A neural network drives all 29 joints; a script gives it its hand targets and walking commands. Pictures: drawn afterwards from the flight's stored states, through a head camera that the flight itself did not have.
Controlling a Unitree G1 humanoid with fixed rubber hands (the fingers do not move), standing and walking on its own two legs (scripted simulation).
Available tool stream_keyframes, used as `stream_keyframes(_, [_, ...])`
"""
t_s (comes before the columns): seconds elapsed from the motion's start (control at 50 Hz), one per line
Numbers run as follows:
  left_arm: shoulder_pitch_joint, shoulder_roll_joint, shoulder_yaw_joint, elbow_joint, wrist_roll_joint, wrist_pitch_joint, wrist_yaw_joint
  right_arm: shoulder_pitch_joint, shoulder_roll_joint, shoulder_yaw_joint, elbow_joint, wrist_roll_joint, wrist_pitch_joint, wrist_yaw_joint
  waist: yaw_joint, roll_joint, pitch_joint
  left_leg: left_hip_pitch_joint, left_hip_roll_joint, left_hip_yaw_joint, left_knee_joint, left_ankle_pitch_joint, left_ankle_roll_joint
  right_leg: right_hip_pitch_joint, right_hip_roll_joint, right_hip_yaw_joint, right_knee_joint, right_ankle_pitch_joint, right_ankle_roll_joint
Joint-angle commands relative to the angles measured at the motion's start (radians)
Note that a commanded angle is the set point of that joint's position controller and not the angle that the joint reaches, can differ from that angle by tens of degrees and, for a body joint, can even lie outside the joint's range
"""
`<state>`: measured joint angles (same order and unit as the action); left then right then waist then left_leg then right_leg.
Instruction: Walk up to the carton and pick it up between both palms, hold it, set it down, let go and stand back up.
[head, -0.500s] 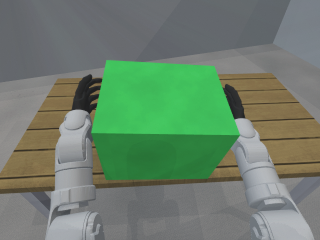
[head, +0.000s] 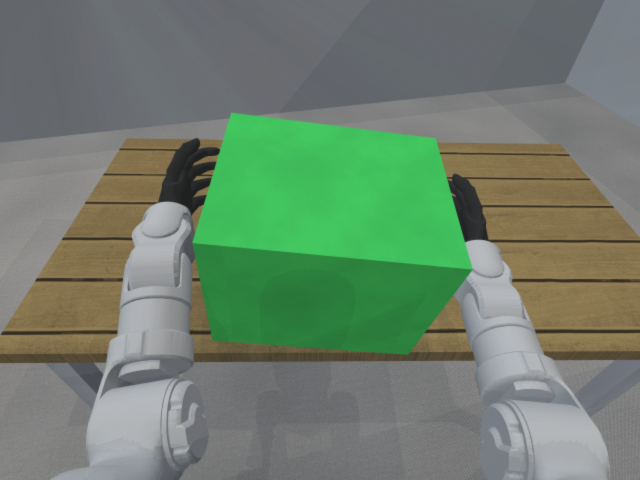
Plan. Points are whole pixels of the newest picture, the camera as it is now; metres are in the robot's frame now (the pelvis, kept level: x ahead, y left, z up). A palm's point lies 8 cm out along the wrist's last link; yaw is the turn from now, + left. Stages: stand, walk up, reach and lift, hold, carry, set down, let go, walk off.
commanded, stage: set down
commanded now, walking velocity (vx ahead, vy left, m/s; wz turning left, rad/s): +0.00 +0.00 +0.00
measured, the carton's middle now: (323, 239) +0.40 +0.01 +0.11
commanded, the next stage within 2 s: none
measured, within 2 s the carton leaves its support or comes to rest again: rests again in 1.94 s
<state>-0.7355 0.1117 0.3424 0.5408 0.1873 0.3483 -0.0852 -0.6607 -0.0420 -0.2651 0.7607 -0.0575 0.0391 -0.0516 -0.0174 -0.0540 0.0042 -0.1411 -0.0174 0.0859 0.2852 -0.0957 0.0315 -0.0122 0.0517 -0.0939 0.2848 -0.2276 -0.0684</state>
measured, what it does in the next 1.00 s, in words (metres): stands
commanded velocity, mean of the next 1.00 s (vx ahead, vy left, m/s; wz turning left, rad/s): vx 0.00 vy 0.00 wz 0.00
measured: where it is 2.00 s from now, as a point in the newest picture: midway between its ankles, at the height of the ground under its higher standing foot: outside the picture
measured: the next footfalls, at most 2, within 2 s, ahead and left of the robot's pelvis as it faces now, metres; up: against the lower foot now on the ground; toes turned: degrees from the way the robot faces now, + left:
none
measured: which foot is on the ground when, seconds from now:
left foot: down 0.00-1.00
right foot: down 0.00-1.00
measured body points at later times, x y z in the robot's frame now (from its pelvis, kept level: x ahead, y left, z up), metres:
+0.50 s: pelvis +0.01 +0.01 +0.00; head +0.01 +0.02 +0.45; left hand +0.44 +0.19 +0.14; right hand +0.42 -0.17 +0.11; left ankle +0.04 +0.10 -0.75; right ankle -0.04 -0.06 -0.75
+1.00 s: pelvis +0.01 +0.01 +0.00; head +0.04 +0.02 +0.45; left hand +0.46 +0.18 +0.11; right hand +0.43 -0.18 +0.09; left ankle +0.04 +0.10 -0.75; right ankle -0.04 -0.06 -0.75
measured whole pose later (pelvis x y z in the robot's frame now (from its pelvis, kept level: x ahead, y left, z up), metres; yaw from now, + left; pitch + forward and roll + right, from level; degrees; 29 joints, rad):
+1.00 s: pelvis +0.01 +0.01 +0.00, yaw -2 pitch +9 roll +0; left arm -0.89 0.13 0.34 0.99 0.14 0.07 -0.01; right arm -0.76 -0.06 -0.46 0.98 -0.21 -0.09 0.00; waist 0.02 -0.02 -0.10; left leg -0.37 0.00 0.12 0.32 -0.10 0.04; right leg -0.25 0.06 -0.06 0.31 -0.21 -0.06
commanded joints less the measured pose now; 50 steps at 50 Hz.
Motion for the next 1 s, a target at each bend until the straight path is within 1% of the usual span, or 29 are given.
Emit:
stream_keyframes(0.0, [-0.625,-0.462,-0.359,-0.094,-0.060,-0.078,-0.067,-0.807,0.396,0.250,-0.253,0.003,-0.123,0.103,-0.002,0.092,-0.562,0.364,0.033,-0.045,0.049,0.261,-0.049,-0.047,-0.064,0.029,-0.014,0.465,0.126])
stream_keyframes(0.04, [-0.654,-0.468,-0.357,-0.100,-0.068,-0.091,-0.066,-0.811,0.406,0.246,-0.240,-0.003,-0.124,0.104,-0.006,0.083,-0.578,0.351,0.032,-0.044,0.052,0.271,-0.049,-0.039,-0.067,0.033,-0.011,0.483,0.131])
stream_keyframes(0.06, [-0.647,-0.468,-0.351,-0.090,-0.072,-0.095,-0.065,-0.834,0.407,0.257,-0.257,0.000,-0.132,0.106,0.007,0.075,-0.603,0.344,0.031,-0.044,0.057,0.290,-0.045,-0.026,-0.067,0.034,-0.004,0.517,0.133])
stream_keyframes(0.08, [-0.652,-0.465,-0.348,-0.085,-0.072,-0.102,-0.064,-0.820,0.407,0.253,-0.231,0.001,-0.130,0.107,0.002,0.078,-0.605,0.338,0.031,-0.047,0.054,0.286,-0.048,-0.024,-0.071,0.038,-0.003,0.527,0.133])
stream_keyframes(0.12, [-0.640,-0.445,-0.311,-0.037,-0.052,-0.103,-0.069,-0.825,0.412,0.249,-0.219,-0.013,-0.128,0.109,0.016,0.058,-0.578,0.285,0.026,-0.041,0.045,0.246,-0.035,0.012,-0.080,0.046,0.007,0.568,0.142])
stream_keyframes(0.14, [-0.646,-0.445,-0.304,-0.033,-0.049,-0.109,-0.067,-0.826,0.408,0.242,-0.213,-0.018,-0.129,0.113,0.020,0.058,-0.586,0.265,0.028,-0.042,0.031,0.220,-0.034,0.012,-0.080,0.046,0.010,0.548,0.143])
stream_keyframes(0.16, [-0.676,-0.450,-0.311,-0.037,-0.050,-0.120,-0.062,-0.835,0.414,0.232,-0.207,-0.023,-0.134,0.116,0.020,0.071,-0.601,0.275,0.032,-0.040,0.034,0.233,-0.042,-0.002,-0.077,0.042,0.011,0.539,0.141])
stream_keyframes(0.2, [-0.682,-0.466,-0.315,-0.027,-0.063,-0.141,-0.051,-0.867,0.423,0.235,-0.226,-0.030,-0.154,0.126,0.036,0.063,-0.658,0.301,0.038,-0.040,0.049,0.279,-0.043,-0.020,-0.067,0.038,0.012,0.545,0.130])
stream_keyframes(0.26, [-0.698,-0.467,-0.309,0.008,-0.056,-0.158,-0.039,-0.854,0.414,0.205,-0.169,-0.047,-0.157,0.138,0.030,0.069,-0.651,0.335,0.048,-0.039,0.060,0.318,-0.054,-0.063,-0.061,0.036,0.000,0.501,0.121])
stream_keyframes(0.3, [-0.719,-0.477,-0.326,0.009,-0.068,-0.173,-0.029,-0.856,0.403,0.184,-0.151,-0.053,-0.165,0.147,0.034,0.088,-0.680,0.370,0.057,-0.039,0.065,0.339,-0.065,-0.116,-0.056,0.031,-0.015,0.431,0.109])
stream_keyframes(0.32, [-0.721,-0.484,-0.339,0.011,-0.072,-0.179,-0.024,-0.860,0.401,0.174,-0.160,-0.060,-0.172,0.151,0.031,0.095,-0.702,0.389,0.059,-0.041,0.073,0.360,-0.069,-0.129,-0.054,0.030,-0.020,0.425,0.106])
stream_keyframes(0.34, [-0.718,-0.480,-0.338,0.027,-0.072,-0.183,-0.021,-0.844,0.395,0.162,-0.124,-0.064,-0.168,0.153,0.022,0.091,-0.678,0.402,0.065,-0.044,0.073,0.362,-0.074,-0.147,-0.051,0.029,-0.028,0.399,0.101])
stream_keyframes(0.4, [-0.760,-0.471,-0.323,0.036,-0.078,-0.201,-0.021,-0.845,0.409,0.148,-0.093,-0.077,-0.168,0.155,0.020,0.067,-0.694,0.373,0.065,-0.042,0.079,0.368,-0.068,-0.127,-0.057,0.034,-0.014,0.445,0.113])
stream_keyframes(0.46, [-0.747,-0.466,-0.292,0.111,-0.066,-0.206,-0.028,-0.853,0.407,0.128,-0.065,-0.093,-0.166,0.157,0.024,0.055,-0.673,0.318,0.059,-0.036,0.069,0.325,-0.057,-0.095,-0.067,0.042,-0.005,0.482,0.119])
stream_keyframes(0.54, [-0.751,-0.479,-0.280,0.113,-0.056,-0.221,-0.026,-0.847,0.408,0.109,-0.050,-0.109,-0.179,0.164,0.024,0.074,-0.708,0.336,0.064,-0.038,0.082,0.386,-0.070,-0.116,-0.068,0.040,0.010,0.536,0.124])
stream_keyframes(0.6, [-0.766,-0.500,-0.315,0.100,-0.075,-0.245,-0.007,-0.865,0.408,0.120,-0.052,-0.104,-0.205,0.173,0.033,0.102,-0.779,0.387,0.078,-0.047,0.113,0.507,-0.092,-0.169,-0.055,0.026,0.018,0.526,0.118])
stream_keyframes(0.64, [-0.754,-0.491,-0.306,0.131,-0.082,-0.255,-0.002,-0.875,0.408,0.127,-0.057,-0.106,-0.212,0.179,0.048,0.069,-0.790,0.391,0.078,-0.043,0.123,0.506,-0.077,-0.192,-0.053,0.030,0.004,0.514,0.108])
stream_keyframes(0.66, [-0.744,-0.495,-0.310,0.149,-0.081,-0.257,-0.001,-0.874,0.402,0.125,-0.049,-0.107,-0.215,0.180,0.043,0.073,-0.778,0.388,0.084,-0.049,0.124,0.520,-0.081,-0.191,-0.051,0.029,0.007,0.511,0.107])
stream_keyframes(0.68, [-0.741,-0.491,-0.307,0.155,-0.078,-0.260,0.000,-0.869,0.399,0.121,-0.039,-0.109,-0.214,0.180,0.048,0.075,-0.779,0.381,0.083,-0.046,0.123,0.508,-0.078,-0.194,-0.053,0.030,0.003,0.491,0.104])
stream_keyframes(0.7, [-0.748,-0.474,-0.284,0.193,-0.068,-0.260,-0.006,-0.863,0.402,0.110,-0.024,-0.117,-0.205,0.177,0.047,0.056,-0.746,0.348,0.073,-0.038,0.115,0.447,-0.064,-0.174,-0.061,0.041,-0.005,0.493,0.105])
stream_keyframes(0.74, [-0.778,-0.457,-0.252,0.213,-0.061,-0.270,-0.022,-0.862,0.424,0.105,-0.016,-0.132,-0.196,0.169,0.037,0.028,-0.731,0.243,0.059,-0.032,0.090,0.353,-0.043,-0.095,-0.083,0.054,0.030,0.605,0.130])
stream_keyframes(0.78, [-0.817,-0.465,-0.253,0.209,-0.063,-0.296,-0.023,-0.862,0.439,0.089,0.001,-0.148,-0.203,0.170,0.030,0.045,-0.776,0.228,0.067,-0.037,0.081,0.350,-0.056,-0.086,-0.086,0.054,0.054,0.634,0.140])
stream_keyframes(0.82, [-0.825,-0.479,-0.269,0.220,-0.069,-0.316,-0.015,-0.874,0.441,0.083,-0.007,-0.156,-0.224,0.177,0.039,0.089,-0.825,0.270,0.075,-0.038,0.106,0.430,-0.077,-0.138,-0.081,0.047,0.055,0.628,0.128])
stream_keyframes(0.84, [-0.831,-0.479,-0.268,0.225,-0.077,-0.327,-0.010,-0.890,0.441,0.089,-0.022,-0.154,-0.232,0.180,0.050,0.075,-0.856,0.285,0.075,-0.035,0.118,0.450,-0.074,-0.158,-0.074,0.040,0.049,0.616,0.123])
stream_keyframes(0.86, [-0.841,-0.470,-0.261,0.237,-0.073,-0.334,-0.009,-0.874,0.442,0.080,0.006,-0.154,-0.226,0.180,0.042,0.074,-0.834,0.276,0.072,-0.034,0.116,0.420,-0.070,-0.164,-0.078,0.044,0.046,0.607,0.120])
stream_keyframes(0.88, [-0.850,-0.461,-0.243,0.250,-0.069,-0.341,-0.010,-0.870,0.452,0.082,0.020,-0.160,-0.222,0.183,0.051,0.066,-0.829,0.256,0.072,-0.031,0.110,0.399,-0.063,-0.152,-0.082,0.049,0.052,0.607,0.124])
stream_keyframes(0.92, [-0.841,-0.454,-0.239,0.273,-0.068,-0.351,-0.012,-0.871,0.454,0.091,0.024,-0.164,-0.228,0.183,0.057,0.062,-0.835,0.227,0.071,-0.032,0.111,0.410,-0.058,-0.127,-0.086,0.053,0.073,0.664,0.134])
stream_keyframes(0.94, [-0.833,-0.446,-0.225,0.303,-0.068,-0.352,-0.018,-0.878,0.449,0.084,0.032,-0.166,-0.224,0.179,0.053,0.038,-0.813,0.208,0.070,-0.030,0.102,0.371,-0.048,-0.121,-0.089,0.059,0.067,0.650,0.135])
stream_keyframes(0.98, [-0.848,-0.436,-0.208,0.325,-0.058,-0.362,-0.024,-0.879,0.455,0.073,0.031,-0.179,-0.221,0.177,0.055,0.039,-0.815,0.158,0.064,-0.026,0.085,0.312,-0.040,-0.090,-0.097,0.064,0.076,0.668,0.138])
